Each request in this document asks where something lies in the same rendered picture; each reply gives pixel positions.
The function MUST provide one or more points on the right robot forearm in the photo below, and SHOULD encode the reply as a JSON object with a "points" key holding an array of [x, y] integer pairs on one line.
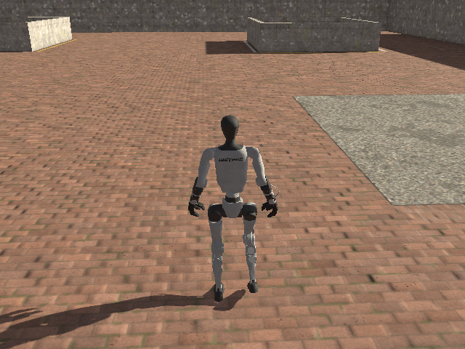
{"points": [[268, 193]]}

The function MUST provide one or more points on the robot left foot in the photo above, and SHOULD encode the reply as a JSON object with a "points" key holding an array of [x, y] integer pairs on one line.
{"points": [[218, 296]]}

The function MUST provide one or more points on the left robot forearm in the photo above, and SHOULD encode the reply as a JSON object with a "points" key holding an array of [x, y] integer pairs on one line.
{"points": [[196, 193]]}

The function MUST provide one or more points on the robot right upper arm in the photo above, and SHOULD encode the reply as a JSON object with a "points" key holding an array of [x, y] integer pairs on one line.
{"points": [[258, 165]]}

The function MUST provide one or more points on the robot left hand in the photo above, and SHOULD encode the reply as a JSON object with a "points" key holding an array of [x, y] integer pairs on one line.
{"points": [[191, 207]]}

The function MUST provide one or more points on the robot left upper arm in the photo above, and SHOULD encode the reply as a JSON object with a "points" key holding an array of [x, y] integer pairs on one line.
{"points": [[203, 169]]}

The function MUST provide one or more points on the right robot thigh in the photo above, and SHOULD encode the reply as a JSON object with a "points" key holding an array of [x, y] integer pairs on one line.
{"points": [[249, 212]]}

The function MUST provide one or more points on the robot right hand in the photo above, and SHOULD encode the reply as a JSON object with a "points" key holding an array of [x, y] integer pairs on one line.
{"points": [[268, 206]]}

